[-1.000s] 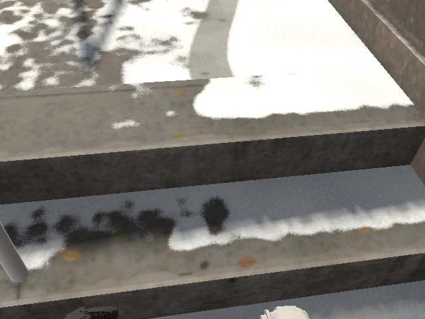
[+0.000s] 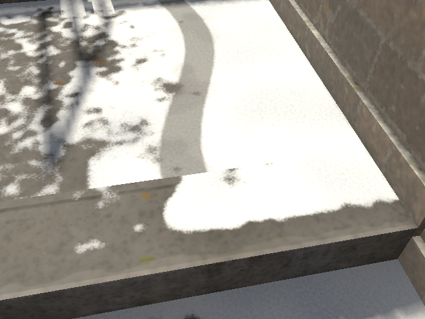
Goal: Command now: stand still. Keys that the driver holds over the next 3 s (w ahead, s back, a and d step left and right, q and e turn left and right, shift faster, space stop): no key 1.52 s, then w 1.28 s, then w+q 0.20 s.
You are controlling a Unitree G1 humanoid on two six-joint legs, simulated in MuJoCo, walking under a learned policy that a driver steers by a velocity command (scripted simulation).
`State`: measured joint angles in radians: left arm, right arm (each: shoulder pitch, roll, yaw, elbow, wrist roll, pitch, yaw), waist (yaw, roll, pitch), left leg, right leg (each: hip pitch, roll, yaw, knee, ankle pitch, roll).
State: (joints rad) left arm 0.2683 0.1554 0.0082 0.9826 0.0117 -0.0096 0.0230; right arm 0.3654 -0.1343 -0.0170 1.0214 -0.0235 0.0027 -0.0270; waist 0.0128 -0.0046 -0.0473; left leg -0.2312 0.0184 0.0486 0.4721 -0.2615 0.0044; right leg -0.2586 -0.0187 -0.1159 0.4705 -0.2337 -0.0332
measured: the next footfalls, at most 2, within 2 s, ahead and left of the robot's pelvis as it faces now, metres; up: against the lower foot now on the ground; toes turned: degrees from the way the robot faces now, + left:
right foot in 1.94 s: +0.19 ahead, -0.16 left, +0.00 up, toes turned -6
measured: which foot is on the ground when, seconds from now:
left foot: down 0.00-1.00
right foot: down 0.00-1.00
